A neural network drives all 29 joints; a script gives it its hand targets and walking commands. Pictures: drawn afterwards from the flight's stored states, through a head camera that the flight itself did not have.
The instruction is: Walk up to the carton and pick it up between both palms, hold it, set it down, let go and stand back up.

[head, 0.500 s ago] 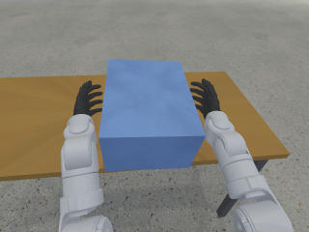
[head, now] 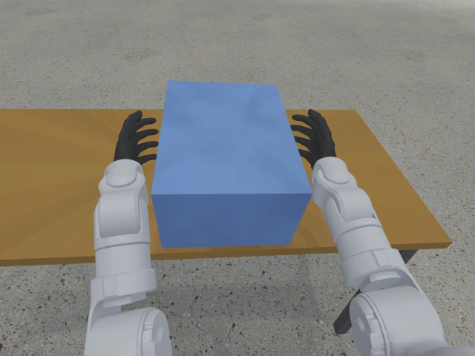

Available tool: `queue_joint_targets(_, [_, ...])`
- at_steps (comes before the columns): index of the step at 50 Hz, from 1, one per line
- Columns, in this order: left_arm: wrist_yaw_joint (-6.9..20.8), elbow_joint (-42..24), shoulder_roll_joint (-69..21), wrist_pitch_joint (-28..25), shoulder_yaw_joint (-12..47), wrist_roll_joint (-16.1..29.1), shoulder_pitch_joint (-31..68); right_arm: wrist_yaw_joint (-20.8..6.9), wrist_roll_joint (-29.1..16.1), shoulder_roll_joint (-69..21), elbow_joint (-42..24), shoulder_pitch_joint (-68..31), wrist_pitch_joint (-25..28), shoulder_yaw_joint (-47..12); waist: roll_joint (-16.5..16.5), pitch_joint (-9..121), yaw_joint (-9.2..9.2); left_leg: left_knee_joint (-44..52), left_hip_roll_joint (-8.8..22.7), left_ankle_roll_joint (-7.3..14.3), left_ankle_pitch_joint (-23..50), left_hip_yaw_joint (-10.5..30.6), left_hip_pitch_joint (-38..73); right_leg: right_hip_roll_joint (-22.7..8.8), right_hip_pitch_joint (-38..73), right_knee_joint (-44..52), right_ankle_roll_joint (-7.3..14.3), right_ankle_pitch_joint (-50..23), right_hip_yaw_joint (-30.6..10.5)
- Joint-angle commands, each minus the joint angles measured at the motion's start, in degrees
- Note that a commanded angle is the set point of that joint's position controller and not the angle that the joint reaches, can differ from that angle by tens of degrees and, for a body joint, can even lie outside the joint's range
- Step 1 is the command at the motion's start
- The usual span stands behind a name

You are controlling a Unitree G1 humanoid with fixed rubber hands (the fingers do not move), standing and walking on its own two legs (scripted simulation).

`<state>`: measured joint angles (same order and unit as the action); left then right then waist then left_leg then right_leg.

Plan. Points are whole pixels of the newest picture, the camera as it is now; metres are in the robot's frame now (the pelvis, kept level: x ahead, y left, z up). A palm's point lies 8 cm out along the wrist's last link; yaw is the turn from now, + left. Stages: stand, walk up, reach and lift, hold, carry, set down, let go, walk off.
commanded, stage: hold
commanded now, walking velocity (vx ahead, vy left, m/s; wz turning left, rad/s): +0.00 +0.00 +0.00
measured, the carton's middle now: (225, 157) +0.43 +0.02 +0.14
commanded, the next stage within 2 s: none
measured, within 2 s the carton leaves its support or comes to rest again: neither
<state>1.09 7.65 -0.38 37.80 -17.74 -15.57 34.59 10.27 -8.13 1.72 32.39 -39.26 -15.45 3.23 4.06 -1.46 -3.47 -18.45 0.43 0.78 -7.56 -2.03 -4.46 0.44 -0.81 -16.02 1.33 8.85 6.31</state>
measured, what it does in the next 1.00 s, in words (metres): stands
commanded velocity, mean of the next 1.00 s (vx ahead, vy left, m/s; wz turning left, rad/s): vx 0.00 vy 0.00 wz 0.00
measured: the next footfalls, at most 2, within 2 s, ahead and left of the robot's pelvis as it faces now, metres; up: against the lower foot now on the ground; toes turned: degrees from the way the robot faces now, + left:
none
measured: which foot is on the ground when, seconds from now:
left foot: down 0.00-1.00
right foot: down 0.00-1.00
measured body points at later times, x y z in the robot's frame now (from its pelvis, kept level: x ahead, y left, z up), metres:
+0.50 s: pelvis +0.00 +0.00 +0.00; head -0.04 +0.03 +0.45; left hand +0.36 +0.17 +0.18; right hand +0.36 -0.15 +0.17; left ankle +0.04 +0.11 -0.75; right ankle +0.01 -0.10 -0.75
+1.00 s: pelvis +0.00 +0.00 +0.00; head -0.04 +0.03 +0.45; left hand +0.36 +0.17 +0.17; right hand +0.36 -0.15 +0.17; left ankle +0.04 +0.11 -0.75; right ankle +0.01 -0.10 -0.75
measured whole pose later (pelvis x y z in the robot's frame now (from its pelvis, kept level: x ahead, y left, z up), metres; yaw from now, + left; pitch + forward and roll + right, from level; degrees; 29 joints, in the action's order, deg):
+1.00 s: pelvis +0.00 +0.00 +0.00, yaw +0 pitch -9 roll -1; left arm 1.9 0.5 -2.1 40.9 -16.1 -16.5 28.3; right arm 11.5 -10.8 2.5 24.9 -33.0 -18.8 -0.2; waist 3.5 -3.1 -5.0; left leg -19.7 0.4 0.8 -8.6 -1.6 -2.1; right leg 0.4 2.4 -15.7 1.1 9.1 6.6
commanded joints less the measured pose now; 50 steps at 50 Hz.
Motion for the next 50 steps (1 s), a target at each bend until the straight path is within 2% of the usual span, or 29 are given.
queue_joint_targets(1, [7.6, -9.5, -29.5, -3.1, 30.8, 8.0, 32.2, -4.8, -5.9, -31.4, -19.0, -37.3, 3.4, -22.9, -6.0, 25.3, -1.83, -1.7, -1.7, -1.8, 17.3, 1.1, 13.9, 1.9, 3.8, 0.7, -4.4, -14.3, -1.0])
queue_joint_targets(7, [7.2, -16.9, -29.3, -2.7, 33.1, 8.5, 29.9, -4.3, -8.4, -30.8, -25.3, -34.6, 3.0, -25.8, -6.8, 25.9, -1.95, -4.0, -1.5, -3.1, 27.9, 2.1, 17.8, 2.5, 4.3, -0.4, -4.7, -21.4, -0.9])
queue_joint_targets(11, [7.1, -19.3, -28.3, -1.8, 33.9, 8.5, 27.7, -3.9, -8.9, -29.3, -28.1, -32.9, 2.4, -26.4, -7.1, 24.5, -2.13, -4.5, -1.4, -3.6, 29.1, 2.2, 19.2, 2.6, 3.4, -0.2, -4.5, -20.8, -0.7])
queue_joint_targets(16, [7.3, -19.3, -27.7, -1.2, 33.6, 8.3, 27.6, -4.3, -8.1, -29.0, -29.0, -33.2, 2.0, -25.9, -6.1, 22.9, -1.72, -2.7, -1.4, -3.0, 22.2, 1.6, 17.8, 2.3, 2.0, 0.6, -4.2, -15.9, -0.3])
queue_joint_targets(21, [7.6, -14.5, -27.7, -1.4, 31.3, 7.6, 30.3, -5.1, -5.8, -29.9, -26.4, -36.6, 2.3, -23.7, -4.7, 21.3, -0.65, 0.4, -1.4, -1.4, 10.9, 0.7, 14.1, 1.5, 0.8, 1.7, -4.0, -8.3, -0.3])
queue_joint_targets(29, [7.8, -5.1, -28.6, -2.9, 27.6, 6.8, 38.0, -6.7, -1.4, -32.7, -17.3, -43.4, 3.7, -18.9, -3.4, 20.9, 0.76, 3.9, -1.5, 0.9, -2.8, -0.8, 9.1, 0.2, -2.2, 3.6, -3.5, 4.3, -0.8])
queue_joint_targets(32, [7.8, -1.8, -29.1, -3.4, 26.1, 6.4, 40.3, -7.3, 0.1, -33.2, -13.0, -44.6, 4.2, -16.8, -3.8, 21.0, 0.74, 4.2, -1.4, 1.4, -5.1, -1.1, 7.9, 0.0, -2.8, 3.8, -3.3, 7.1, -1.0])
queue_joint_targets(34, [7.8, -0.6, -29.3, -3.8, 25.8, 6.5, 41.3, -7.5, 0.5, -33.4, -11.5, -45.3, 4.7, -15.9, -4.3, 22.4, 0.49, 3.9, -1.4, 1.3, -4.4, -1.1, 7.9, -0.1, -2.5, 3.6, -3.2, 6.3, -1.2])
queue_joint_targets(35, [7.7, -3.8, -30.5, -1.6, 28.1, 5.9, 31.1, -7.0, -0.3, -31.2, -15.5, -36.2, 4.6, -15.7, -6.6, 23.1, -2.22, 2.9, -0.2, 0.2, 2.4, -0.3, 12.0, 1.0, 0.6, 3.0, -2.2, -1.3, -1.7])
queue_joint_targets(36, [8.1, -7.0, -29.9, -0.8, 28.5, 6.3, 31.4, -6.3, -1.6, -29.9, -17.8, -37.8, 4.4, -17.3, -6.7, 25.6, -1.61, 0.9, -1.1, -0.7, 7.5, 0.0, 12.7, 1.3, 3.3, 2.5, -2.5, -4.5, -1.3])
queue_joint_targets(37, [8.3, -7.8, -30.0, -0.5, 29.3, 6.6, 31.5, -5.6, -2.8, -30.3, -19.1, -37.6, 4.1, -18.4, -7.4, 27.7, -2.45, -0.4, -1.7, -1.3, 10.8, 0.1, 13.9, 1.6, 4.7, 2.2, -2.9, -7.9, -1.4])
queue_joint_targets(38, [8.8, -8.4, -30.3, -0.4, 29.3, 6.7, 31.4, -5.1, -4.1, -30.7, -20.9, -39.0, 3.9, -20.0, -6.7, 27.9, -2.69, -1.3, -2.4, -1.7, 14.3, 0.2, 12.9, 1.6, 6.3, 1.7, -3.4, -11.4, -1.5])
queue_joint_targets(40, [9.6, -9.7, -28.9, -0.6, 28.9, 6.6, 30.2, -4.4, -5.4, -30.9, -22.9, -38.3, 3.4, -22.0, -5.7, 26.8, -2.73, -1.7, -3.0, -1.8, 16.6, 0.4, 11.9, 1.6, 8.4, 0.9, -4.3, -15.6, -1.4])
queue_joint_targets(43, [9.7, -12.7, -27.9, -0.6, 30.1, 6.8, 30.0, -4.0, -6.0, -30.9, -25.3, -37.0, 2.8, -23.6, -5.8, 24.2, -2.34, -1.1, -2.7, -2.2, 16.2, 0.7, 11.0, 1.9, 7.9, 0.6, -4.2, -15.7, -1.0])
queue_joint_targets(47, [8.4, -16.2, -29.2, -1.0, 33.7, 8.4, 30.8, -4.4, -7.1, -31.4, -29.7, -37.5, 2.4, -25.5, -7.6, 23.9, -1.38, -1.8, -2.0, -3.1, 18.5, 1.6, 12.4, 2.7, 4.4, 0.8, -2.9, -13.0, -0.6])
queue_joint_targets(50, [7.6, -16.8, -29.5, -0.8, 34.6, 8.9, 30.2, -4.7, -7.3, -30.8, -30.6, -37.1, 1.9, -25.9, -7.6, 23.9, -0.79, -1.8, -1.4, -3.0, 17.6, 1.6, 13.5, 3.0, 1.7, 1.4, -2.3, -10.1, -0.6])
